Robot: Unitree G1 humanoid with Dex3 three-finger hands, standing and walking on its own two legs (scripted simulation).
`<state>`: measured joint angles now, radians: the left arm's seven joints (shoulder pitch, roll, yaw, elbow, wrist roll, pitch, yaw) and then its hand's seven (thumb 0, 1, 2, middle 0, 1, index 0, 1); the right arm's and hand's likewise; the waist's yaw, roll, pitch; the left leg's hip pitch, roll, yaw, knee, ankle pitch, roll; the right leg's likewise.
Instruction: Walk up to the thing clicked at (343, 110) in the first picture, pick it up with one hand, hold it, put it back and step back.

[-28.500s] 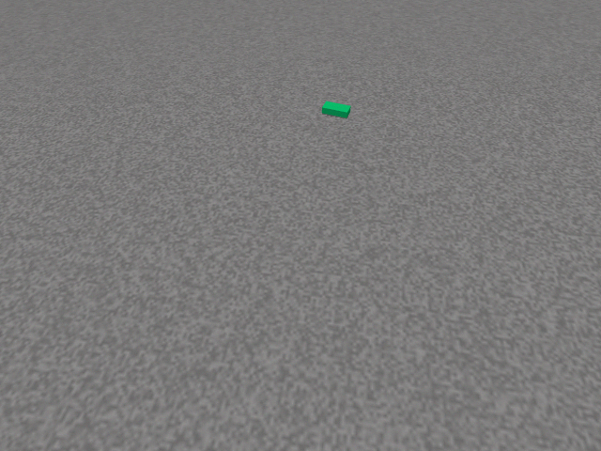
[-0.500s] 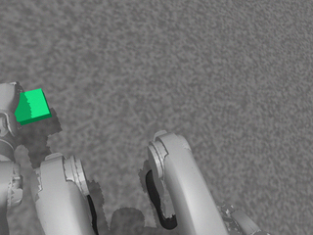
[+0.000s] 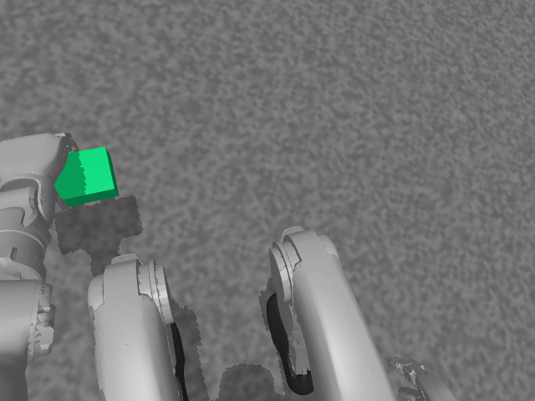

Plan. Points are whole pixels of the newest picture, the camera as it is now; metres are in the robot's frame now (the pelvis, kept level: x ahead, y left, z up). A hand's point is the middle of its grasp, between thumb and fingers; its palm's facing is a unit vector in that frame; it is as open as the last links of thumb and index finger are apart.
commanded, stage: lift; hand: left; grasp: from above
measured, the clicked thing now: (61, 181) +0.47 +0.28 -0.18
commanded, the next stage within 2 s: hold in 1.54 s
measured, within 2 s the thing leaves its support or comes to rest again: neither
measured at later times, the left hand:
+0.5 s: hand out of the picture +0.39 +0.29 +0.00, palm faces -0.43 -0.10 -0.90, open 10.3 cm
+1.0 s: hand out of the picture +0.34 +0.28 +0.21, palm faces -0.43 -0.12 -0.90, open 10.3 cm
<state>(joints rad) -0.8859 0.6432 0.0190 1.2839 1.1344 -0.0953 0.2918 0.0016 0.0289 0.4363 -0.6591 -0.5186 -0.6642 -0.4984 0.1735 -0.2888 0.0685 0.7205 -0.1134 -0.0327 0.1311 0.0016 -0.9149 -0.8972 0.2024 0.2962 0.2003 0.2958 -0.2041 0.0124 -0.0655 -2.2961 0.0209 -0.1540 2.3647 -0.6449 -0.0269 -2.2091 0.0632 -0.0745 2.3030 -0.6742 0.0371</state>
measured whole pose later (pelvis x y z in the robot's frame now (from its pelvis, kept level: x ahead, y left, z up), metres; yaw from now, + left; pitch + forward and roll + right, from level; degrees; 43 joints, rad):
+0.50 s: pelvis +0.00 +0.00 +0.10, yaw +3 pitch +33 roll -5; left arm -0.61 0.55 -0.07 0.88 1.03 -0.05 0.14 0.00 0.03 0.44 -0.65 -0.53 -0.66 -0.51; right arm 0.16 -0.27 -0.01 0.67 -0.01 0.03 0.05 0.00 -0.91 -0.89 0.20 0.30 0.20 0.30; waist -0.10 0.04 -0.19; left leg -2.00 0.02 -0.09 2.03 -0.62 -0.01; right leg -1.92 0.04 -0.03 1.99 -0.65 0.03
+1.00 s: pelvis +0.03 +0.01 +0.29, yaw +6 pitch +21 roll -3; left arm -0.35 0.45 -0.15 0.74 0.99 0.03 0.11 0.00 0.00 0.46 -0.68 -0.50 -0.69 -0.49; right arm 0.21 -0.24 -0.02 0.71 0.04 0.01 -0.05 0.01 -0.91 -0.90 0.20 0.30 0.20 0.30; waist -0.07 0.04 -0.18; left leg -1.24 0.04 -0.04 1.40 -0.52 0.00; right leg -1.19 0.03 0.00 1.36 -0.54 0.03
